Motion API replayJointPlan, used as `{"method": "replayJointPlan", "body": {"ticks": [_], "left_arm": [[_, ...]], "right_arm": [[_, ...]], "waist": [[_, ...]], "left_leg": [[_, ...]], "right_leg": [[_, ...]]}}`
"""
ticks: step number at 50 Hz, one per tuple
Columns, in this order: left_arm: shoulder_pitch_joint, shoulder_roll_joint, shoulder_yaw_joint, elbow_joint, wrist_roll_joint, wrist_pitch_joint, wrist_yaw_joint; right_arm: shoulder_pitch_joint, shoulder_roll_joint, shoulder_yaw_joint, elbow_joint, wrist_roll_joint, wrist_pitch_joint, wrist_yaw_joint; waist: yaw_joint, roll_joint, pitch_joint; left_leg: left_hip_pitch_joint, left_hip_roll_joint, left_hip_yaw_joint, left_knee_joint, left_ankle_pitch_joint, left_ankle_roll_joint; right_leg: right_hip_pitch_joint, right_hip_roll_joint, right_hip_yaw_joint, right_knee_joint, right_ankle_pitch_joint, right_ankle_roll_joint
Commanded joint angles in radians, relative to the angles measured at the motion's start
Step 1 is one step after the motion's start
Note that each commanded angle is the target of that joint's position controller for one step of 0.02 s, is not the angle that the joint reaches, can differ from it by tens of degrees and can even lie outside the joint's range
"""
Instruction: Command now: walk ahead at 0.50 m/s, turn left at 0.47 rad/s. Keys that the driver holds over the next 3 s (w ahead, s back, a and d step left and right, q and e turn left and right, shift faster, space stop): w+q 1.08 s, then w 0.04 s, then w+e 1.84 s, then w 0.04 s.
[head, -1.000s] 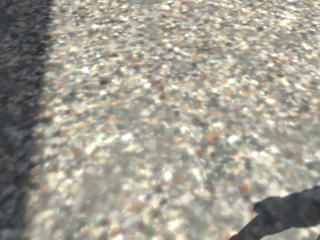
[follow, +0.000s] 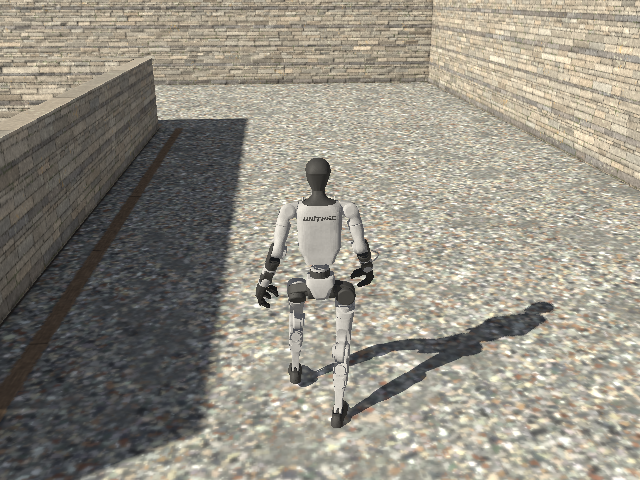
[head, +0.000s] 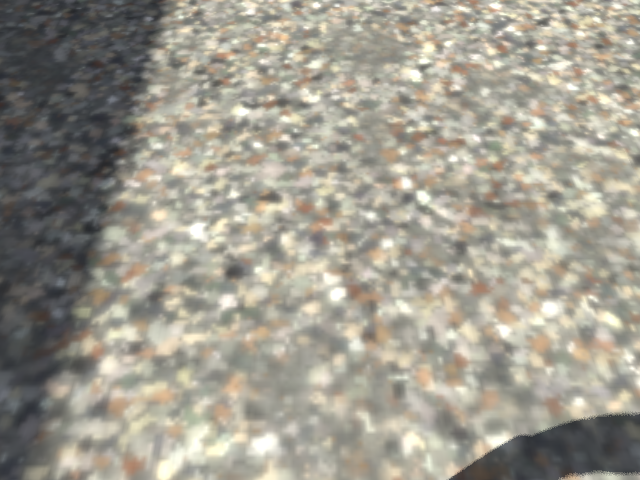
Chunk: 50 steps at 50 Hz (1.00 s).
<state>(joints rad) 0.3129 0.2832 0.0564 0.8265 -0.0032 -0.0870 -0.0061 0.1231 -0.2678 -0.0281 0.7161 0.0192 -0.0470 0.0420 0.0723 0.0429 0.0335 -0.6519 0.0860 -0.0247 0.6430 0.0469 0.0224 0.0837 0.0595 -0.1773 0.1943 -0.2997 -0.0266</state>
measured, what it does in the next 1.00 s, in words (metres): walks ahead, turning left: left foot, then right foot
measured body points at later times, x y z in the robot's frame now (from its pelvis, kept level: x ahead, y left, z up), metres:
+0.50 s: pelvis +0.29 +0.04 +0.01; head +0.32 +0.07 +0.45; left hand +0.46 +0.33 -0.07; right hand +0.42 -0.23 -0.09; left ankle +0.19 +0.11 -0.73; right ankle +0.51 -0.06 -0.70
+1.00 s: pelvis +0.54 +0.12 +0.00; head +0.57 +0.15 +0.45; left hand +0.39 +0.37 -0.12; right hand +0.86 +0.05 -0.07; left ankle +0.61 +0.33 -0.69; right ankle +0.51 -0.04 -0.73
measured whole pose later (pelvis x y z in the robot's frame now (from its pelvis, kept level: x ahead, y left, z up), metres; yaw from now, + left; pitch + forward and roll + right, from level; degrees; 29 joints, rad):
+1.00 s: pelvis +0.54 +0.12 +0.00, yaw +35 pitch +1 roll -2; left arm 0.32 0.30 0.07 0.84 -0.01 -0.08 0.00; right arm 0.11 -0.29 -0.06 0.60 0.02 -0.02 0.04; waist 0.10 0.04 0.05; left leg -0.66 0.09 -0.02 0.70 -0.02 0.02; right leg 0.05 0.01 -0.19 0.24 -0.31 0.01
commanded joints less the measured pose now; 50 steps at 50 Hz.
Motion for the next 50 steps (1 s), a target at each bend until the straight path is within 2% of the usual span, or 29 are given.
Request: {"method": "replayJointPlan", "body": {"ticks": [1,3,4,5,6,7,8,9,10,11,13,15,20,22,25,27,28,29,30,31,32,33,34,35,37,39,43,46,50], "left_arm": [[0.006,0.186,0.048,-0.034,-0.012,0.019,0.013],[-0.016,0.215,0.056,-0.044,-0.012,0.037,0.026],[-0.033,0.214,0.054,-0.052,-0.013,0.046,0.033],[-0.024,0.186,0.04,-0.07,-0.002,0.042,0.04],[0.08,0.036,-0.008,-0.122,0.031,0.013,0.021],[0.009,0.106,-0.002,-0.125,0.004,-0.028,0.003],[-0.089,0.157,0.011,-0.158,-0.034,-0.049,-0.008],[-0.121,0.145,0.004,-0.17,-0.029,-0.061,-0.006],[-0.133,0.143,0.008,-0.166,-0.004,-0.063,0.002],[-0.12,0.152,0.015,-0.165,0.009,-0.053,0.004],[-0.093,0.135,0.015,-0.164,0.019,-0.031,0.004],[-0.114,0.109,0.007,-0.171,0.024,-0.014,0.008],[-0.306,0.067,-0.012,-0.215,0.014,-0.018,0.0],[-0.357,0.078,-0.009,-0.23,0.004,-0.025,-0.007],[-0.37,0.113,0.007,-0.237,-0.002,-0.037,-0.017],[-0.315,0.134,0.021,-0.226,-0.005,-0.046,-0.017],[-0.233,0.149,0.034,-0.205,-0.002,-0.051,-0.012],[-0.112,0.184,0.049,-0.19,0.014,-0.055,-0.005],[0.02,0.263,0.069,-0.177,0.031,-0.05,0.003],[0.064,0.249,0.071,-0.146,0.009,-0.037,-0.008],[0.012,0.161,0.049,-0.165,-0.004,-0.031,-0.006],[-0.031,0.126,0.038,-0.171,0.001,-0.021,-0.001],[-0.07,0.108,0.029,-0.167,0.007,-0.016,0.0],[-0.092,0.088,0.022,-0.159,0.012,-0.017,0.002],[-0.103,0.084,0.023,-0.144,0.012,-0.024,0.002],[-0.096,0.106,0.031,-0.122,0.008,-0.031,0.001],[-0.091,0.145,0.042,-0.092,0.007,-0.026,0.003],[-0.063,0.167,0.045,-0.069,0.0,-0.015,0.007],[-0.016,0.204,0.055,-0.037,-0.02,0.007,0.008]], "right_arm": [[-0.113,-0.079,-0.021,-0.129,0.0,-0.015,0.021],[-0.01,-0.123,-0.046,-0.125,0.0,-0.007,0.022],[0.134,-0.166,-0.074,-0.094,0.002,-0.004,0.016],[0.308,-0.241,-0.108,-0.057,0.005,0.005,-0.002],[0.306,-0.349,-0.126,-0.06,0.01,0.004,-0.013],[0.334,-0.273,-0.104,-0.09,0.003,-0.008,-0.012],[0.3,-0.22,-0.09,-0.084,-0.007,-0.016,-0.012],[0.241,-0.198,-0.084,-0.09,-0.003,-0.02,-0.013],[0.175,-0.173,-0.076,-0.102,-0.004,-0.02,-0.014],[0.137,-0.146,-0.066,-0.119,-0.014,-0.02,-0.017],[0.117,-0.152,-0.068,-0.125,-0.013,-0.022,-0.023],[0.136,-0.171,-0.073,-0.111,-0.008,-0.023,-0.036],[0.202,-0.194,-0.079,-0.077,0.001,-0.006,-0.059],[0.236,-0.2,-0.081,-0.06,0.005,-0.001,-0.06],[0.253,-0.185,-0.079,-0.046,0.01,0.008,-0.064],[0.234,-0.184,-0.082,-0.047,0.006,0.014,-0.066],[0.217,-0.166,-0.076,-0.054,0.004,0.016,-0.065],[0.209,-0.117,-0.058,-0.068,-0.004,0.013,-0.06],[0.298,-0.056,-0.038,-0.089,0.0,0.008,-0.059],[0.362,-0.083,-0.033,-0.102,0.017,0.001,-0.061],[0.303,-0.174,-0.056,-0.083,0.023,0.004,-0.06],[0.213,-0.196,-0.063,-0.096,0.013,0.01,-0.06],[0.168,-0.182,-0.064,-0.109,0.002,0.012,-0.058],[0.151,-0.167,-0.068,-0.115,-0.002,0.015,-0.054],[0.167,-0.12,-0.06,-0.117,0.009,0.025,-0.045],[0.14,-0.095,-0.053,-0.133,0.006,0.031,-0.044],[0.071,-0.08,-0.045,-0.151,0.003,0.023,-0.031],[-0.031,-0.06,-0.035,-0.174,0.003,0.011,-0.01],[-0.115,-0.069,-0.037,-0.218,0.008,0.011,0.013]], "waist": [[-0.009,-0.085,0.044],[-0.077,-0.126,-0.046],[-0.16,-0.113,-0.124],[-0.237,-0.039,-0.222],[-0.122,0.227,-0.303],[-0.186,0.132,-0.442],[-0.202,0.077,-0.302],[-0.163,-0.007,-0.201],[-0.122,-0.051,-0.136],[-0.087,-0.036,-0.113],[-0.057,-0.013,-0.096],[-0.056,-0.015,-0.069],[-0.129,0.031,-0.036],[-0.149,0.041,-0.033],[-0.141,0.058,-0.034],[-0.106,0.09,-0.039],[-0.06,0.09,-0.073],[-0.002,0.05,-0.183],[0.001,-0.148,-0.339],[-0.02,-0.372,-0.378],[-0.001,-0.229,-0.233],[0.005,-0.151,-0.128],[-0.013,-0.113,-0.057],[-0.033,-0.124,-0.024],[-0.054,-0.16,-0.011],[-0.056,-0.142,0.0],[-0.041,-0.11,-0.001],[-0.001,-0.099,0.022],[0.01,-0.101,0.049]], "left_leg": [[-0.037,-0.027,0.052,-0.039,-0.113,0.042],[0.132,-0.1,0.114,-0.03,-0.216,0.084],[0.33,-0.145,0.127,-0.079,-0.185,0.117],[0.643,-0.079,-0.019,-0.103,-0.153,0.171],[0.997,0.182,-0.576,-0.166,-0.285,0.355],[1.088,0.252,-0.84,-0.309,-0.391,0.41],[1.006,0.22,-0.683,-0.333,-0.341,0.35],[0.857,0.174,-0.552,-0.333,-0.246,0.314],[0.719,0.137,-0.463,-0.343,-0.128,0.289],[0.627,0.105,-0.403,-0.366,-0.032,0.279],[0.534,0.084,-0.361,-0.4,0.064,0.29],[0.456,0.058,-0.296,-0.414,0.112,0.285],[0.389,-0.02,-0.232,-0.392,-0.028,0.203],[0.408,-0.003,-0.276,-0.374,-0.081,0.192],[0.507,0.033,-0.371,-0.296,-0.127,0.177],[0.535,0.046,-0.416,-0.236,-0.089,0.16],[0.521,0.014,-0.403,-0.167,-0.043,0.139],[0.452,-0.037,-0.351,0.022,-0.061,0.106],[0.174,-0.165,-0.216,0.35,-0.335,0.032],[-0.065,-0.169,-0.163,0.567,-0.653,0.005],[-0.138,-0.104,-0.179,0.652,-0.576,-0.006],[-0.137,-0.07,-0.137,0.663,-0.494,-0.012],[-0.113,-0.042,-0.121,0.626,-0.436,-0.016],[-0.083,-0.012,-0.119,0.584,-0.396,-0.015],[-0.03,0.013,-0.091,0.543,-0.361,-0.018],[-0.053,0.024,-0.08,0.489,-0.322,-0.029],[-0.071,0.03,-0.06,0.297,-0.145,-0.037],[-0.024,0.013,-0.004,0.127,-0.026,-0.023],[-0.005,-0.011,0.046,0.009,-0.088,0.018]], "right_leg": [[0.046,-0.333,0.052,0.051,0.651,-0.118],[0.056,-0.324,0.019,0.241,0.983,-0.091],[-0.007,-0.292,-0.011,0.435,1.023,-0.064],[-0.228,-0.25,-0.014,0.72,0.795,-0.024],[-0.702,-0.038,0.039,1.082,-0.158,0.046],[-0.829,-0.005,0.272,1.218,-0.295,0.038],[-0.908,-0.062,0.294,1.205,-0.203,0.017],[-0.888,-0.107,0.281,1.118,-0.114,0.006],[-0.835,-0.138,0.272,1.027,-0.067,0.013],[-0.763,-0.158,0.277,0.98,-0.033,0.02],[-0.711,-0.161,0.262,0.915,-0.007,0.052],[-0.701,-0.153,0.24,0.821,0.046,0.085],[-0.615,-0.082,0.223,0.448,0.357,0.106],[-0.583,-0.06,0.231,0.379,0.391,0.1],[-0.57,-0.052,0.268,0.3,0.323,0.07],[-0.502,-0.052,0.264,0.277,0.239,0.036],[-0.383,-0.052,0.245,0.231,0.25,0.01],[-0.161,-0.146,0.315,0.251,0.239,-0.044],[0.203,-0.368,0.632,0.242,0.135,-0.166],[0.299,-0.497,0.986,0.14,-0.126,-0.253],[0.182,-0.466,0.907,0.102,-0.26,-0.216],[0.056,-0.421,0.746,0.094,-0.189,-0.174],[-0.061,-0.376,0.629,0.068,-0.067,-0.159],[-0.132,-0.34,0.542,0.045,0.023,-0.148],[-0.205,-0.305,0.424,-0.001,0.122,-0.145],[-0.212,-0.31,0.348,-0.031,0.212,-0.165],[-0.162,-0.303,0.207,-0.042,0.359,-0.161],[-0.14,-0.291,0.116,-0.039,0.386,-0.136],[-0.035,-0.33,0.064,0.002,0.481,-0.111]]}}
